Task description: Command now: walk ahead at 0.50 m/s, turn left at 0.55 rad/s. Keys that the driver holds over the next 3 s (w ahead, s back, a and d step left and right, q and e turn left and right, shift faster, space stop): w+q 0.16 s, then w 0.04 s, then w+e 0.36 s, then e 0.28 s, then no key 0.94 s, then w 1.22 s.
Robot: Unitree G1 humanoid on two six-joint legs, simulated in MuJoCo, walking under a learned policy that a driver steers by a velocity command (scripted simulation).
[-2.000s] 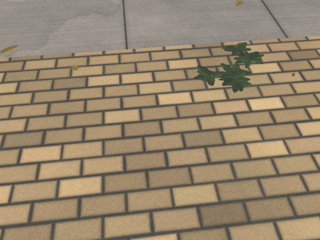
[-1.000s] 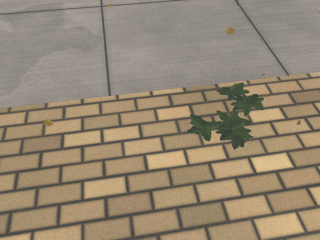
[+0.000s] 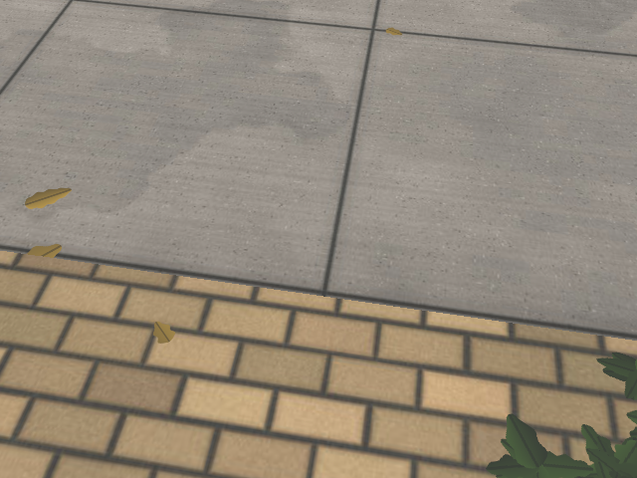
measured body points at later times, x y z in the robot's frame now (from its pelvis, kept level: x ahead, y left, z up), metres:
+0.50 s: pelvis +0.31 -0.06 +0.00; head +0.33 -0.05 +0.45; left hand +0.42 +0.21 -0.12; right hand +0.35 -0.31 -0.13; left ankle +0.13 +0.05 -0.64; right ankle +0.38 -0.13 -0.73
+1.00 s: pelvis +0.52 -0.05 +0.01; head +0.54 -0.05 +0.46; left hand +0.68 +0.21 -0.09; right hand +0.62 -0.35 -0.08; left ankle +0.63 +0.04 -0.73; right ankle +0.42 -0.15 -0.65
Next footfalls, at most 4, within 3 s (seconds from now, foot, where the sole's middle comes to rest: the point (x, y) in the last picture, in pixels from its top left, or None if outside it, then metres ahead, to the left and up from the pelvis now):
0.40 right None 0.42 -0.13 -0.77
0.86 left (313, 378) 0.67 0.04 -0.77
1.12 right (419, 438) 0.54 -0.19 -0.77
2.40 right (426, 327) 0.80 -0.23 -0.77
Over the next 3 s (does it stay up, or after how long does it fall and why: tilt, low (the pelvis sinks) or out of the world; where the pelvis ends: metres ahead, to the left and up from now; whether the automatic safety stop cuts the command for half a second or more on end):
stays up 1.08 -0.17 -0.15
